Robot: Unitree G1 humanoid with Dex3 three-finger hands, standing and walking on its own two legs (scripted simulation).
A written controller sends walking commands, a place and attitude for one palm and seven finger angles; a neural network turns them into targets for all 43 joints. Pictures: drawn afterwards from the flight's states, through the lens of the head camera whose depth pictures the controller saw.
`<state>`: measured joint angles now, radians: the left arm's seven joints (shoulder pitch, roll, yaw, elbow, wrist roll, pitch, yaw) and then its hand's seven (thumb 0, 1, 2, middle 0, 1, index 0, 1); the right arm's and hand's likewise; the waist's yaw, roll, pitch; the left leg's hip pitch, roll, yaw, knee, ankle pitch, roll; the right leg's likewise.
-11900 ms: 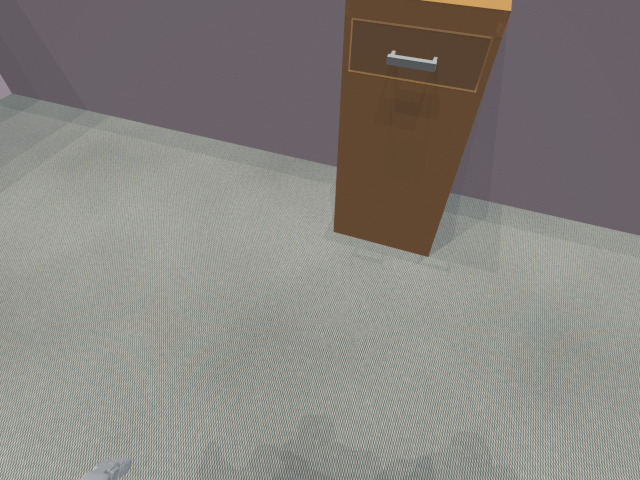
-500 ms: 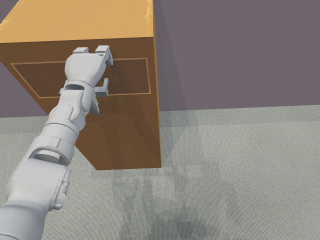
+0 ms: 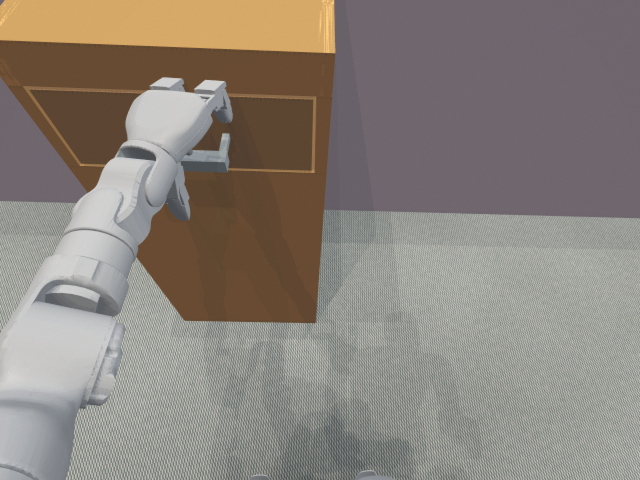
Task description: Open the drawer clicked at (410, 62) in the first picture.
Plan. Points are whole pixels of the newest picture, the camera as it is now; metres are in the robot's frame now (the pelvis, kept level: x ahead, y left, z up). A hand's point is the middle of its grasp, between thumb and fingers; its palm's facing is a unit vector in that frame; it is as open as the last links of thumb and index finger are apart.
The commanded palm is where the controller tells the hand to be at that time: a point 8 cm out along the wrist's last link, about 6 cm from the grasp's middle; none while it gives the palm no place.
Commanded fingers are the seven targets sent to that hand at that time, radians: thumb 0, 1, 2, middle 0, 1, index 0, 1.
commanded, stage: move the hooked fingers above the handle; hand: left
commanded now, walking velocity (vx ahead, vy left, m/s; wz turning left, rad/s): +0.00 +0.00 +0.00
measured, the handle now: (182, 149) +0.56 +0.17 +0.05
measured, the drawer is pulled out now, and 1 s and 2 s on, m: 0.00 0.00 0.00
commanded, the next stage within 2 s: none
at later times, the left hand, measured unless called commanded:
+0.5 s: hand (126, 158) +0.49 +0.22 +0.10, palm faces -0.16 +0.05 -0.99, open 13.7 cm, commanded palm +0.50 +0.19 +0.15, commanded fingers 0.00 -0.50 0.30 -0.30 -1.20 -0.30 -1.20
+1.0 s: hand (178, 133) +0.51 +0.15 +0.12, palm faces +0.03 +0.02 -1.00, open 13.3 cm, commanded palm +0.49 +0.19 +0.15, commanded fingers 0.00 -0.50 0.30 -0.30 -1.20 -0.30 -1.20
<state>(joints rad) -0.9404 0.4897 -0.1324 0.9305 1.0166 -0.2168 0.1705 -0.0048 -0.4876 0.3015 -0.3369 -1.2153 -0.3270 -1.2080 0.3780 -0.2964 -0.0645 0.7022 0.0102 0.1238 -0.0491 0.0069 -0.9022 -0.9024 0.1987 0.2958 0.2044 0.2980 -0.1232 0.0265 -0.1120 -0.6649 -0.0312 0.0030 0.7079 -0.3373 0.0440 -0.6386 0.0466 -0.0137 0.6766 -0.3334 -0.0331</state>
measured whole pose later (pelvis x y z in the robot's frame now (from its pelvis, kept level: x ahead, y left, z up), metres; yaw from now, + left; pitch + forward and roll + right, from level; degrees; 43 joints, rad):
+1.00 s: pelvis -0.01 +0.00 +0.00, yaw -2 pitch +15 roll -1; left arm -1.06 0.43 -0.12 1.16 1.08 0.08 0.22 0.00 -0.49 0.30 -0.41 -1.25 -0.39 -1.31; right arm 0.27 -0.22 0.02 0.67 0.04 0.19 -0.04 0.01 -0.90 -0.90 0.20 0.30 0.21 0.30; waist -0.14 0.07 -0.13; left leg -0.62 -0.02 0.04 0.67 -0.31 0.05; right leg -0.61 0.05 0.03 0.65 -0.30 -0.02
